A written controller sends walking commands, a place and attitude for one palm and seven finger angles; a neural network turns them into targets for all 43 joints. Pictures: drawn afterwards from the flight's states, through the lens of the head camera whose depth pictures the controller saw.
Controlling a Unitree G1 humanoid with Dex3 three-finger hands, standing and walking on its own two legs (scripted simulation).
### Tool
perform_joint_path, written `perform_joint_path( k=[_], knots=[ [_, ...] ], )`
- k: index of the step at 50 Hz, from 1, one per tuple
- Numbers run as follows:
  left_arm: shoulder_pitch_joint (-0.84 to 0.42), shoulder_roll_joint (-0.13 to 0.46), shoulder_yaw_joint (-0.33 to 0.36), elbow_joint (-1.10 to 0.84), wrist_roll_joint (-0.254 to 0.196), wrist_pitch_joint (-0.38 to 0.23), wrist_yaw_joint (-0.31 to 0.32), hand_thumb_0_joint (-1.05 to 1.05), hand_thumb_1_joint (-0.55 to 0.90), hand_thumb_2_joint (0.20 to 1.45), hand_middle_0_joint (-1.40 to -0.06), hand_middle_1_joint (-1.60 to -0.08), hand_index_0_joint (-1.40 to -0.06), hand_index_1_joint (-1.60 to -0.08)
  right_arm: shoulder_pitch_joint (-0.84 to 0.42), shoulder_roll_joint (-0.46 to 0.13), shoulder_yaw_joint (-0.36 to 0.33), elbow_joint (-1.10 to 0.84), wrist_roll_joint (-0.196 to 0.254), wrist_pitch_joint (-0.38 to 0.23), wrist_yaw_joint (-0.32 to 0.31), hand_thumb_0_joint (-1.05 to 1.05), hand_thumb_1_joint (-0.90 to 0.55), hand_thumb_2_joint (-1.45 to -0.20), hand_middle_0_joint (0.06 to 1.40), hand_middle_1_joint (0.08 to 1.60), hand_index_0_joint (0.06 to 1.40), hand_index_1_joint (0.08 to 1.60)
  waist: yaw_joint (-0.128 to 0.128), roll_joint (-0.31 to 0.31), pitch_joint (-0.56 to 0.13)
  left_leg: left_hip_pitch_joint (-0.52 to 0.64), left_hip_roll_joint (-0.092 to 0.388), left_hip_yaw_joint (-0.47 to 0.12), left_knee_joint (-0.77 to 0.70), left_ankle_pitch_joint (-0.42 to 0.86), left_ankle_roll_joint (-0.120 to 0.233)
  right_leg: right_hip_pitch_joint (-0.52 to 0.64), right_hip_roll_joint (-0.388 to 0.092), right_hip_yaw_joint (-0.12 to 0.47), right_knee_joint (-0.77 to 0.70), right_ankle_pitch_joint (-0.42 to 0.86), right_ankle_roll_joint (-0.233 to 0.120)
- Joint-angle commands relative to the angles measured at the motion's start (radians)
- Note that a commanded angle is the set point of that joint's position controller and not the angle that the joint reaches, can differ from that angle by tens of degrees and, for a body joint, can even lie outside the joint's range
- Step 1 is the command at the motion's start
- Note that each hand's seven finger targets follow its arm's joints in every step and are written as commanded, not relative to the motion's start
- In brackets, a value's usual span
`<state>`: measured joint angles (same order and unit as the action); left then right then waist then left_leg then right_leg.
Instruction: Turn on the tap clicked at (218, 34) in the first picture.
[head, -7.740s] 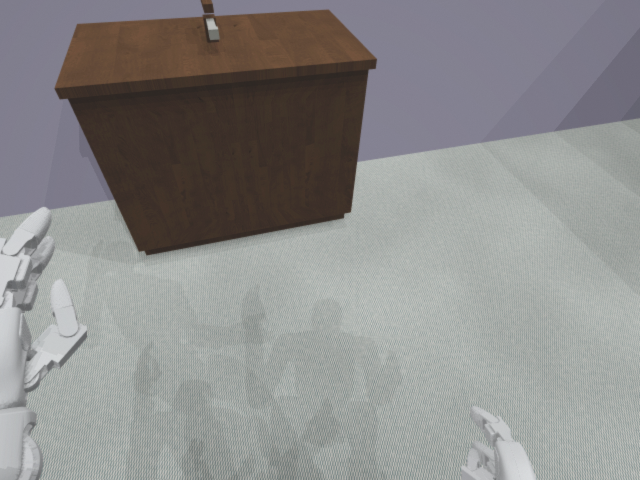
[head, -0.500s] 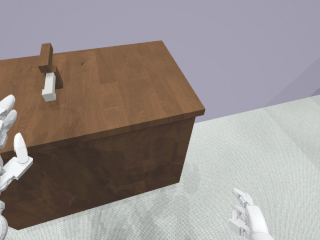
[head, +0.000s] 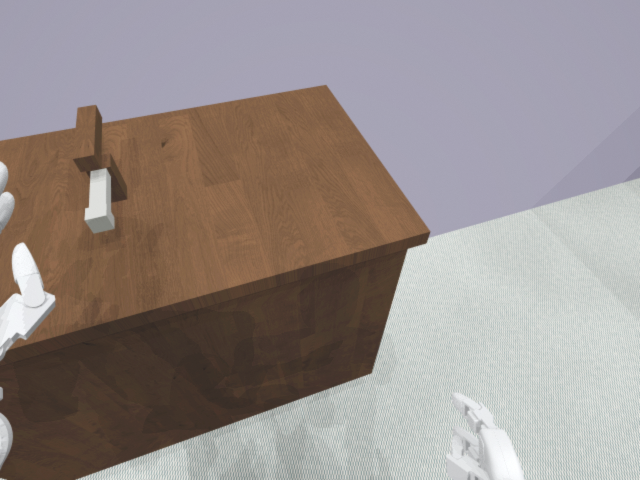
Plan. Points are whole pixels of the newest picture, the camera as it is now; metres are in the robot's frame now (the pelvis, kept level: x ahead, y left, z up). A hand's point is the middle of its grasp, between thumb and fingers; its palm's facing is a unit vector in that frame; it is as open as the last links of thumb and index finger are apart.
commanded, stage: shuffle to correct the standing spot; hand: left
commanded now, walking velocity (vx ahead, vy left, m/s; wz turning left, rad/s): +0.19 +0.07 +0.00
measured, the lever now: (100, 218) +0.43 +0.34 +0.07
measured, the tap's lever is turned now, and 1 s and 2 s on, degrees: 0 0 0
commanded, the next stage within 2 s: come to a stop and stand still in 0.12 s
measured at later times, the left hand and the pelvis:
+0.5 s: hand (32, 224) +0.31 +0.30 +0.19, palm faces +0.43 -0.82 -0.38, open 7.5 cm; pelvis +0.08 +0.05 +0.00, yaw +1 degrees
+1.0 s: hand (16, 226) +0.31 +0.33 +0.18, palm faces +0.42 -0.84 -0.34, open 7.5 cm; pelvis +0.08 +0.07 +0.01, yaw +1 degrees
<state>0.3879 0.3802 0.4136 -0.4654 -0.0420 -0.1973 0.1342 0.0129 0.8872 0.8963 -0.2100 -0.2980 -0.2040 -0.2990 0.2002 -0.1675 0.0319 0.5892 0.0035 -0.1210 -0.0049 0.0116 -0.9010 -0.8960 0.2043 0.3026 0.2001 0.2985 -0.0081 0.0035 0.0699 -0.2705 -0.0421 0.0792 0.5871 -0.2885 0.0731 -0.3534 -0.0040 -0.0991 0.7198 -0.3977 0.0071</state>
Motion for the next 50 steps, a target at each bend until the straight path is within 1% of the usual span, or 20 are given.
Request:
perform_joint_path(
  k=[1, 2, 3, 5, 8, 13, 14, 15, 16, 18, 22, 26, 28, 39, 40, 41, 42, 43, 46, 50],
  knots=[
    [0.088, 0.17, 0.101, -0.179, 0.008, -0.054, 0.01, 0.0, 0.9, 0.9, -0.2, -0.3, -0.2, -0.3, -0.099, -0.156, -0.063, -0.158, -0.004, -0.044, -0.023, 0.0, -0.9, -0.9, 0.2, 0.3, 0.2, 0.3, 0.029, -0.079, -0.198, -0.313, 0.102, -0.107, 0.028, -0.21, 0.012, 0.448, -0.124, 0.189, -0.353, -0.004, -0.077],
    [0.061, 0.195, 0.114, -0.188, 0.005, -0.048, 0.009, 0.0, 0.9, 0.9, -0.2, -0.3, -0.2, -0.3, -0.084, -0.156, -0.074, -0.159, -0.005, -0.03, -0.025, 0.0, -0.9, -0.9, 0.2, 0.3, 0.2, 0.3, 0.023, -0.228, -0.198, -0.395, 0.047, -0.038, 0.268, -0.235, -0.019, 0.431, -0.307, 0.484, -0.451, -0.181, -0.168],
    [0.036, 0.212, 0.134, -0.177, 0.004, -0.045, 0.009, 0.0, 0.9, 0.9, -0.2, -0.3, -0.2, -0.3, -0.096, -0.169, -0.076, -0.159, -0.009, -0.021, -0.024, 0.0, -0.9, -0.9, 0.2, 0.3, 0.2, 0.3, 0.029, -0.235, -0.154, -0.426, 0.043, -0.058, 0.449, -0.225, -0.046, 0.343, -0.412, 0.64, -0.516, -0.246, -0.224],
    [0.021, 0.173, 0.111, -0.167, -0.007, -0.045, -0.001, 0.0, 0.9, 0.9, -0.2, -0.3, -0.2, -0.3, -0.076, -0.167, -0.082, -0.143, 0.01, -0.013, -0.02, 0.0, -0.9, -0.9, 0.2, 0.3, 0.2, 0.3, 0.007, -0.165, -0.093, -0.436, 0.082, -0.107, 0.568, -0.159, -0.065, 0.241, -0.38, 0.544, -0.517, -0.19, -0.23],
    [-0.02, 0.194, 0.119, -0.183, 0.007, -0.072, 0.016, 0.0, 0.9, 0.9, -0.2, -0.3, -0.2, -0.3, -0.103, -0.149, -0.064, -0.114, 0.001, -0.001, -0.032, 0.0, -0.9, -0.9, 0.2, 0.3, 0.2, 0.3, 0.01, -0.005, -0.12, -0.358, 0.127, -0.1, 0.419, -0.132, -0.06, 0.252, -0.326, 0.328, -0.408, 0.214, -0.21],
    [-0.085, 0.14, 0.045, -0.243, 0.004, -0.07, 0.031, 0.0, 0.9, 0.9, -0.2, -0.3, -0.2, -0.3, -0.125, -0.131, -0.065, -0.11, -0.009, -0.032, -0.052, 0.0, -0.9, -0.9, 0.2, 0.3, 0.2, 0.3, 0.014, -0.063, -0.156, 0.068, 0.034, 0.059, -0.026, 0.08, -0.048, 0.161, -0.185, 0.096, -0.262, 0.362, -0.11],
    [-0.075, 0.116, 0.024, -0.262, -0.003, -0.063, 0.028, 0.0, 0.9, 0.9, -0.2, -0.3, -0.2, -0.3, -0.113, -0.143, -0.075, -0.116, -0.008, -0.039, -0.055, 0.0, -0.9, -0.9, 0.2, 0.3, 0.2, 0.3, 0.012, 0.014, -0.176, 0.151, 0.048, 0.002, -0.092, 0.188, -0.047, 0.151, -0.137, 0.055, -0.149, 0.391, -0.069],
    [-0.078, 0.119, 0.027, -0.298, -0.01, -0.056, 0.029, 0.0, 0.9, 0.9, -0.2, -0.3, -0.2, -0.3, -0.109, -0.168, -0.085, -0.13, -0.002, -0.04, -0.056, 0.0, -0.9, -0.9, 0.2, 0.3, 0.2, 0.3, 0.011, 0.157, -0.201, 0.263, 0.178, -0.194, -0.129, 0.419, 0.006, 0.038, -0.058, 0.012, 0.0, 0.325, -0.01],
    [-0.101, 0.133, 0.028, -0.34, -0.006, -0.056, 0.029, 0.0, 0.9, 0.9, -0.2, -0.3, -0.2, -0.3, -0.107, -0.168, -0.085, -0.148, -0.001, -0.04, -0.052, 0.0, -0.9, -0.9, 0.2, 0.3, 0.2, 0.3, 0.013, 0.261, -0.204, 0.316, 0.296, -0.341, -0.184, 0.642, 0.065, -0.076, -0.006, 0.035, 0.127, 0.028, 0.009],
    [-0.091, 0.153, 0.056, -0.268, -0.007, -0.043, 0.024, 0.0, 0.9, 0.9, -0.2, -0.3, -0.2, -0.3, -0.114, -0.156, -0.088, -0.142, 0.004, -0.05, -0.044, 0.0, -0.9, -0.9, 0.2, 0.3, 0.2, 0.3, 0.021, 0.152, -0.142, 0.248, 0.327, -0.37, -0.239, 0.668, 0.079, -0.105, 0.024, 0.078, 0.185, -0.16, 0.006],
    [-0.039, 0.173, 0.087, -0.352, -0.002, -0.023, 0.023, 0.0, 0.9, 0.9, -0.2, -0.3, -0.2, -0.3, -0.117, -0.131, -0.068, -0.148, -0.002, -0.074, -0.024, 0.0, -0.9, -0.9, 0.2, 0.3, 0.2, 0.3, 0.02, 0.218, -0.183, 0.212, 0.264, -0.172, -0.151, 0.721, -0.015, 0.091, 0.0, 0.057, -0.213, 0.111, -0.006],
    [0.1, 0.169, 0.114, -0.292, -0.024, -0.012, -0.001, 0.0, 0.9, 0.9, -0.2, -0.3, -0.2, -0.3, -0.123, -0.125, -0.056, -0.17, 0.001, -0.065, -0.019, 0.0, -0.9, -0.9, 0.2, 0.3, 0.2, 0.3, 0.029, 0.081, -0.212, 0.011, 0.19, -0.086, -0.134, 0.361, -0.077, 0.327, -0.02, 0.11, -0.34, 0.502, -0.016],
    [0.164, 0.123, 0.089, -0.241, -0.04, 0.013, -0.002, 0.0, 0.9, 0.9, -0.2, -0.3, -0.2, -0.3, -0.105, -0.132, -0.065, -0.165, 0.012, -0.049, -0.026, 0.0, -0.9, -0.9, 0.2, 0.3, 0.2, 0.3, 0.017, -0.034, -0.213, 0.032, 0.146, -0.081, -0.109, 0.275, -0.09, 0.292, -0.045, 0.155, -0.353, 0.534, -0.044],
    [-0.123, 0.114, -0.003, -0.26, -0.027, 0.05, 0.029, 0.0, 0.9, 0.9, -0.2, -0.3, -0.2, -0.3, -0.153, -0.146, -0.05, -0.139, 0.003, -0.026, -0.083, 0.0, -0.9, -0.9, 0.2, 0.3, 0.2, 0.3, 0.018, 0.043, -0.176, 0.116, 0.117, -0.08, -0.208, 0.177, -0.066, 0.224, -0.037, 0.135, -0.434, 0.385, -0.006],
    [-1.041, 0.936, 0.582, -0.404, 0.158, -0.059, 0.011, 0.0, 0.9, 0.9, -0.2, -0.3, -0.2, -0.3, 0.08, -0.176, -0.097, -0.118, -0.03, -0.066, -0.078, 0.0, -0.9, -0.9, 0.2, 0.3, 0.2, 0.3, 0.04, -0.242, 0.002, -0.028, 0.118, -0.031, -0.035, 0.236, -0.044, 0.056, -0.085, 0.184, -0.525, 0.491, 0.107],
    [-0.48, 0.317, 0.192, 0.152, 0.064, -0.014, -0.039, 0.0, 0.9, 0.9, -0.2, -0.3, -0.2, -0.3, -0.032, -0.078, -0.057, -0.071, -0.004, -0.06, -0.059, 0.0, -0.9, -0.9, 0.2, 0.3, 0.2, 0.3, 0.047, -0.228, -0.214, 0.054, 0.015, -0.047, -0.069, 0.236, -0.033, 0.177, -0.131, 0.193, -0.418, 0.533, -0.012],
    [-0.213, 0.218, 0.115, 0.049, 0.006, -0.023, -0.032, 0.0, 0.9, 0.9, -0.2, -0.3, -0.2, -0.3, -0.071, -0.13, -0.091, -0.158, 0.006, -0.07, -0.052, 0.0, -0.9, -0.9, 0.2, 0.3, 0.2, 0.3, 0.084, -0.134, -0.122, 0.068, 0.054, -0.044, -0.073, 0.225, -0.061, 0.179, -0.13, 0.256, -0.434, 0.668, 0.02],
    [-0.132, 0.059, -0.023, 0.059, -0.005, -0.025, -0.028, 0.0, 0.9, 0.9, -0.2, -0.3, -0.2, -0.3, -0.095, -0.142, -0.091, -0.159, 0.026, -0.074, -0.033, 0.0, -0.9, -0.9, 0.2, 0.3, 0.2, 0.3, 0.066, 0.098, -0.191, 0.13, 0.074, -0.022, -0.118, 0.269, -0.054, 0.231, -0.137, 0.227, -0.346, 0.66, -0.01],
    [-0.076, 0.079, -0.056, -0.199, -0.013, -0.076, -0.024, 0.0, 0.9, 0.9, -0.2, -0.3, -0.2, -0.3, -0.085, -0.166, -0.089, -0.168, 0.012, -0.078, -0.005, 0.0, -0.9, -0.9, 0.2, 0.3, 0.2, 0.3, 0.062, 0.22, -0.242, 0.09, 0.124, -0.087, -0.162, 0.315, -0.038, 0.259, -0.088, 0.183, -0.308, 0.396, 0.008],
    [0.059, 0.183, 0.058, -0.245, -0.014, -0.083, -0.009, 0.0, 0.9, 0.9, -0.2, -0.3, -0.2, -0.3, -0.099, -0.165, -0.082, -0.188, 0.01, -0.079, -0.008, 0.0, -0.9, -0.9, 0.2, 0.3, 0.2, 0.3, 0.055, -0.036, -0.19, -0.004, 0.123, -0.133, -0.196, 0.124, -0.047, 0.243, -0.063, 0.144, -0.338, 0.219, -0.019]
  ],
)
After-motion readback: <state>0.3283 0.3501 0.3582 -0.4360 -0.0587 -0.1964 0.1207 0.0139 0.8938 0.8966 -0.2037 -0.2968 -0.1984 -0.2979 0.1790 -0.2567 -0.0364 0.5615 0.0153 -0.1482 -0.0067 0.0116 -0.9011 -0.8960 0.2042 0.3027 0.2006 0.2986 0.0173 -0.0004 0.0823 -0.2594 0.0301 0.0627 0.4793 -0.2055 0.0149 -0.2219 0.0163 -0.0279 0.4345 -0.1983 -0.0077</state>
